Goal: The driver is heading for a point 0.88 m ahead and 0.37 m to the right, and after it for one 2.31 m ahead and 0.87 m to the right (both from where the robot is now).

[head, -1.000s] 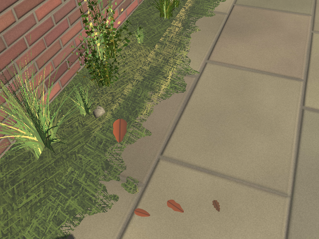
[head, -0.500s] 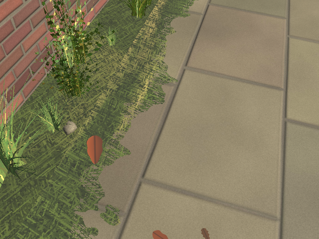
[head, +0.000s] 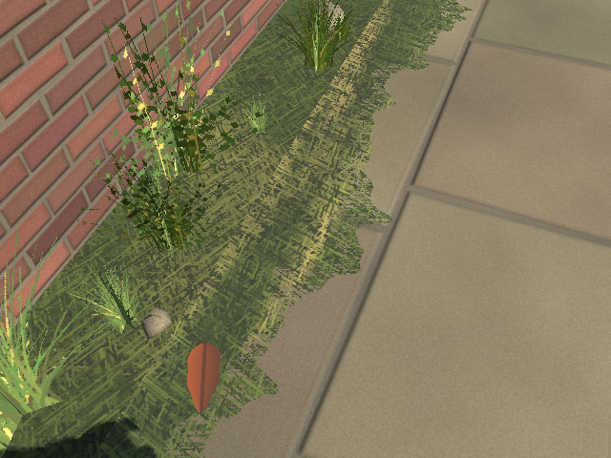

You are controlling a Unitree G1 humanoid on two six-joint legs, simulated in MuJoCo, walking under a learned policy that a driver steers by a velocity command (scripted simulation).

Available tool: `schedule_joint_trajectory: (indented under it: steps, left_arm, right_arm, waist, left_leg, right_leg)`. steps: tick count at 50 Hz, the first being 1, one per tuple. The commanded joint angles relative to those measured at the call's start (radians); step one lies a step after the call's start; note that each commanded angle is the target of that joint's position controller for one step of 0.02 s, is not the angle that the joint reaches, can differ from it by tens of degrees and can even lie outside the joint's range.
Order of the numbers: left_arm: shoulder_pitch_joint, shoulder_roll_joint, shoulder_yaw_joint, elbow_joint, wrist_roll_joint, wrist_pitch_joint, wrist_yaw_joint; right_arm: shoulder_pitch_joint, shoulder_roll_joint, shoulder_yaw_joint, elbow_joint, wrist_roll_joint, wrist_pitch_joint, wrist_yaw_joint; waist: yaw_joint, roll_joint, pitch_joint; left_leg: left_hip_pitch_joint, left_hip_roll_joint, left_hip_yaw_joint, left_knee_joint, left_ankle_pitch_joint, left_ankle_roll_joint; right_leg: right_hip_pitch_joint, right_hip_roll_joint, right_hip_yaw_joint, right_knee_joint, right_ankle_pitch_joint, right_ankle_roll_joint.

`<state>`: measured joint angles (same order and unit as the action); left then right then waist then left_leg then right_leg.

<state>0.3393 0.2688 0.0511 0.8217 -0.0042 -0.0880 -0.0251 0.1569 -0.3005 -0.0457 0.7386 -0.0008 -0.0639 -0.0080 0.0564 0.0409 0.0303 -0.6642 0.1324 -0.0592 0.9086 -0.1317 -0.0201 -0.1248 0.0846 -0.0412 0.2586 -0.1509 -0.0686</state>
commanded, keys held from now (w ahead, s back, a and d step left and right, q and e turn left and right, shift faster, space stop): w+e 1.00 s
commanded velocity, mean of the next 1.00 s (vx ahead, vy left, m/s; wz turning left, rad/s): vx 0.50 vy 0.00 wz -0.50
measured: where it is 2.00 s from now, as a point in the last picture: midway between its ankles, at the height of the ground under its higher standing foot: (480, 316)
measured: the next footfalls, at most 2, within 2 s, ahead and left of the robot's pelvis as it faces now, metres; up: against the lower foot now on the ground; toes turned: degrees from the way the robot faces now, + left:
left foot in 0.22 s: +0.31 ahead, +0.15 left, +0.00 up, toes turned -7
right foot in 0.74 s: +0.50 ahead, -0.17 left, +0.00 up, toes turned -27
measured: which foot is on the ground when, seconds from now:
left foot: up 0.00-0.20, down 0.22-0.76, up 0.78-1.00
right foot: down 0.00-0.24, up 0.26-0.72, down 0.74-1.00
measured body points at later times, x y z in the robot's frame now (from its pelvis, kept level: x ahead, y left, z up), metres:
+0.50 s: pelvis +0.27 +0.05 +0.00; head +0.29 +0.05 +0.45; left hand +0.48 +0.29 -0.10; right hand +0.26 -0.24 -0.12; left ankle +0.27 +0.16 -0.75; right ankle +0.32 -0.13 -0.67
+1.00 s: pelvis +0.50 -0.10 +0.00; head +0.52 -0.13 +0.45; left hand +0.71 +0.10 -0.10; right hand +0.51 -0.43 -0.10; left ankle +0.68 +0.02 -0.67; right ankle +0.47 -0.15 -0.75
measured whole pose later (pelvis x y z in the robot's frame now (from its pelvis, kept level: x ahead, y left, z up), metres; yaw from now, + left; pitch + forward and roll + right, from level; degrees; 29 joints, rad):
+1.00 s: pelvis +0.50 -0.10 +0.00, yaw -33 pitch +1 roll +1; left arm 0.33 0.28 0.06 0.69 -0.01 -0.04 -0.01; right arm 0.09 -0.32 -0.06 0.74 -0.01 -0.09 0.00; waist 0.04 0.03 0.05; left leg -0.64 0.11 -0.08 0.94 -0.19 -0.05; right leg -0.20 0.11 0.06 0.36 -0.17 -0.09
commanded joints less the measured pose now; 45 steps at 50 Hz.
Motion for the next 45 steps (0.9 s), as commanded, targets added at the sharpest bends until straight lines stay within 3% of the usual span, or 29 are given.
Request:
schedule_joint_trajectory:
  steps: [1, 5, 7, 9, 10, 11, 12, 13, 14, 15, 16, 17, 19, 22, 28, 31, 33, 35, 36, 37, 38, 39, 40, 41, 42, 43, 44, 45]
  left_arm:
    - [-0.038, 0.167, 0.039, -0.063, -0.011, -0.009, 0.016]
    - [0.044, 0.186, 0.045, -0.031, -0.023, 0.01, 0.025]
    - [0.053, 0.189, 0.049, -0.025, -0.025, 0.021, 0.032]
    - [0.045, 0.198, 0.055, -0.024, -0.022, 0.031, 0.037]
    - [0.034, 0.188, 0.051, -0.027, -0.019, 0.035, 0.038]
    - [0.033, 0.145, 0.035, -0.036, -0.009, 0.035, 0.036]
    - [0.075, 0.064, 0.009, -0.067, 0.017, 0.029, 0.035]
    - [0.159, 0.026, -0.004, -0.095, -0.024, 0.015, 0.034]
    - [0.104, 0.142, 0.025, -0.079, -0.047, 0.014, 0.037]
    - [0.017, 0.174, 0.037, -0.1, -0.048, 0.019, 0.038]
    - [-0.015, 0.159, 0.037, -0.104, -0.035, 0.028, 0.039]
    - [-0.02, 0.142, 0.041, -0.113, -0.026, 0.035, 0.037]
    - [-0.004, 0.101, 0.038, -0.114, -0.029, 0.053, 0.028]
    - [-0.057, 0.083, 0.033, -0.147, -0.022, 0.072, 0.028]
    - [-0.22, 0.053, 0.018, -0.205, -0.018, 0.058, -0.007]
    - [-0.299, 0.059, 0.016, -0.247, -0.02, 0.061, -0.022]
    - [-0.318, 0.074, 0.022, -0.269, -0.017, 0.064, -0.03]
    - [-0.264, 0.11, 0.041, -0.271, -0.013, 0.071, -0.03]
    - [-0.157, 0.143, 0.062, -0.248, -0.014, 0.075, -0.027]
    - [0.019, 0.2, 0.097, -0.197, -0.018, 0.081, -0.014]
    - [0.135, 0.293, 0.122, -0.17, -0.028, 0.092, 0.009]
    - [0.067, 0.357, 0.119, -0.212, -0.027, 0.072, 0.002]
    - [0.069, 0.252, 0.09, -0.222, -0.022, 0.054, -0.01]
    - [0.04, 0.214, 0.076, -0.213, -0.014, 0.038, -0.011]
    - [-0.02, 0.191, 0.068, -0.216, -0.014, 0.031, -0.011]
    - [-0.075, 0.164, 0.058, -0.225, -0.009, 0.029, -0.006]
    - [-0.093, 0.153, 0.052, -0.237, 0.002, 0.026, -0.003]
    - [-0.109, 0.161, 0.054, -0.239, 0.004, 0.025, 0.003]
  right_arm:
    - [-0.06, -0.033, -0.003, -0.07, -0.003, -0.021, 0.006]
    - [-0.182, -0.041, -0.003, -0.101, 0.01, -0.039, 0.028]
    - [-0.193, -0.067, -0.012, -0.109, 0.013, -0.048, 0.036]
    - [-0.146, -0.096, -0.024, -0.097, 0.015, -0.056, 0.037]
    - [-0.061, -0.118, -0.037, -0.074, 0.014, -0.059, 0.033]
    - [0.075, -0.165, -0.058, -0.045, 0.004, -0.062, 0.024]
    - [0.225, -0.242, -0.077, -0.033, -0.009, -0.057, 0.015]
    - [0.256, -0.256, -0.081, -0.01, -0.007, -0.042, 0.022]
    - [0.212, -0.155, -0.056, -0.025, -0.002, -0.04, 0.024]
    - [0.155, -0.109, -0.041, -0.031, 0.001, -0.039, 0.02]
    - [0.097, -0.082, -0.031, -0.03, -0.005, -0.04, 0.023]
    - [0.058, -0.065, -0.028, -0.023, -0.01, -0.043, 0.022]
    - [0.029, -0.062, -0.031, -0.008, -0.014, -0.051, 0.02]
    - [0.029, -0.09, -0.044, 0.015, -0.009, -0.061, 0.014]
    - [0.072, -0.145, -0.061, 0.05, -0.001, -0.043, 0.002]
    - [0.112, -0.169, -0.07, 0.071, 0.014, -0.026, 0.002]
    - [0.12, -0.187, -0.077, 0.08, 0.025, -0.012, 0.002]
    - [0.108, -0.219, -0.087, 0.077, 0.036, 0.0, -0.002]
    - [0.097, -0.226, -0.089, 0.074, 0.042, 0.009, -0.003]
    - [0.093, -0.203, -0.079, 0.069, 0.04, 0.011, -0.006]
    - [0.131, -0.114, -0.047, 0.047, -0.009, 0.005, -0.004]
    - [0.176, -0.035, -0.015, -0.015, -0.014, -0.027, 0.007]
    - [0.048, -0.144, -0.037, -0.022, 0.026, -0.058, 0.018]
    - [-0.009, -0.156, -0.039, -0.046, 0.049, -0.073, 0.023]
    - [-0.003, -0.138, -0.035, -0.034, 0.03, -0.079, 0.014]
    - [0.01, -0.141, -0.041, -0.024, 0.003, -0.075, 0.007]
    - [0.022, -0.146, -0.044, -0.019, -0.006, -0.066, 0.009]
    - [0.048, -0.134, -0.045, -0.022, -0.007, -0.055, 0.01]
  waist:
    - [-0.018, -0.073, 0.024]
    - [0.023, -0.088, 0.029]
    - [0.009, -0.106, 0.021]
    - [-0.027, -0.133, 0.0]
    - [-0.076, -0.133, -0.042]
    - [-0.139, -0.108, -0.15]
    - [-0.169, 0.065, -0.326]
    - [-0.128, 0.343, -0.414]
    - [-0.15, 0.179, -0.292]
    - [-0.147, 0.106, -0.177]
    - [-0.119, 0.036, -0.104]
    - [-0.089, 0.067, -0.069]
    - [-0.058, 0.093, -0.042]
    - [-0.057, 0.04, 0.003]
    - [-0.113, 0.002, 0.035]
    - [-0.134, 0.0, 0.063]
    - [-0.124, 0.009, 0.063]
    - [-0.073, 0.042, 0.004]
    - [-0.006, 0.041, -0.058]
    - [0.083, 0.012, -0.149]
    - [0.091, -0.185, -0.229]
    - [-0.01, -0.35, -0.369]
    - [0.068, -0.172, -0.345]
    - [0.054, -0.145, -0.211]
    - [0.003, -0.047, -0.137]
    - [-0.034, -0.046, -0.1]
    - [-0.054, -0.079, -0.078]
    - [-0.078, -0.096, -0.094]
  left_leg:
    - [0.052, -0.021, 0.007, -0.204, 0.179, -0.017]
    - [0.107, -0.069, 0.009, -0.357, 0.232, -0.021]
    - [0.135, -0.077, -0.013, -0.416, 0.186, -0.005]
    - [0.221, -0.09, -0.004, -0.44, 0.102, 0.017]
    - [0.347, -0.101, 0.016, -0.474, 0.077, 0.041]
    - [0.57, -0.05, -0.015, -0.453, 0.077, 0.082]
    - [0.894, 0.168, -0.24, -0.404, 0.062, 0.158]
    - [1.065, 0.309, -0.655, -0.563, -0.231, 0.272]
    - [0.966, 0.274, -0.618, -0.619, -0.381, 0.239]
    - [0.848, 0.243, -0.461, -0.627, -0.329, 0.203]
    - [0.723, 0.197, -0.345, -0.655, -0.203, 0.188]
    - [0.644, 0.174, -0.273, -0.678, -0.123, 0.192]
    - [0.557, 0.138, -0.145, -0.726, -0.012, 0.19]
    - [0.528, 0.15, -0.045, -0.777, 0.08, 0.219]
    - [0.594, 0.126, 0.152, -0.783, 0.17, 0.187]
    - [0.675, 0.151, 0.191, -0.762, 0.187, 0.171]
    - [0.734, 0.166, 0.216, -0.709, 0.299, 0.154]
    - [0.762, 0.162, 0.251, -0.564, 0.63, 0.133]
    - [0.742, 0.142, 0.277, -0.405, 0.756, 0.116]
    - [0.628, 0.101, 0.303, -0.176, 0.72, 0.081]
    - [0.33, 0.035, 0.303, 0.161, 0.135, 0.03]
    - [-0.037, -0.172, 0.11, 0.454, -0.483, -0.013]
    - [-0.145, -0.12, -0.033, 0.501, -0.427, 0.009]
    - [-0.183, -0.084, -0.019, 0.451, -0.334, 0.034]
    - [-0.126, -0.04, -0.023, 0.362, -0.256, 0.035]
    - [-0.058, -0.014, -0.027, 0.278, -0.207, 0.026]
    - [0.013, -0.002, -0.029, 0.25, -0.185, 0.022]
    - [0.034, -0.005, -0.027, 0.209, -0.166, 0.003]
  right_leg:
    - [-0.07, -0.238, 0.172, -0.139, 0.158, -0.157]
    - [-0.011, -0.263, 0.209, -0.082, 0.116, -0.142]
    - [0.042, -0.289, 0.255, -0.028, 0.093, -0.123]
    - [0.063, -0.303, 0.291, 0.037, 0.126, -0.104]
    - [0.046, -0.273, 0.277, 0.123, 0.198, -0.083]
    - [-0.029, -0.21, 0.238, 0.314, 0.195, -0.05]
    - [-0.26, -0.105, 0.16, 0.648, -0.093, 0.0]
    - [-0.559, -0.026, 0.132, 0.914, -0.455, 0.035]
    - [-0.644, -0.091, 0.197, 1.02, -0.403, 0.036]
    - [-0.665, -0.127, 0.17, 1.029, -0.314, 0.035]
    - [-0.624, -0.162, 0.16, 0.998, -0.241, 0.043]
    - [-0.592, -0.192, 0.166, 0.951, -0.189, 0.048]
    - [-0.525, -0.214, 0.148, 0.913, -0.143, 0.06]
    - [-0.563, -0.229, 0.149, 0.827, -0.075, 0.082]
    - [-0.536, -0.205, 0.069, 0.509, 0.168, 0.065]
    - [-0.546, -0.195, 0.037, 0.422, 0.141, 0.039]
    - [-0.531, -0.173, 0.008, 0.388, 0.066, 0.011]
    - [-0.408, -0.108, -0.049, 0.379, -0.037, -0.03]
    - [-0.263, -0.06, -0.077, 0.351, -0.048, -0.059]
    - [-0.001, -0.017, -0.073, 0.3, 0.008, -0.098]
    - [0.293, -0.205, 0.221, 0.294, 0.053, -0.168]
    - [0.527, -0.411, 0.828, 0.101, -0.245, -0.372]
    - [0.501, -0.416, 0.821, 0.006, -0.296, -0.32]
    - [0.386, -0.386, 0.684, 0.007, -0.23, -0.279]
    - [0.24, -0.342, 0.573, 0.013, -0.108, -0.244]
    - [0.126, -0.308, 0.492, 0.004, 0.0, -0.229]
    - [0.045, -0.279, 0.434, 0.0, 0.161, -0.219]
    - [0.019, -0.276, 0.425, -0.018, 0.171, -0.232]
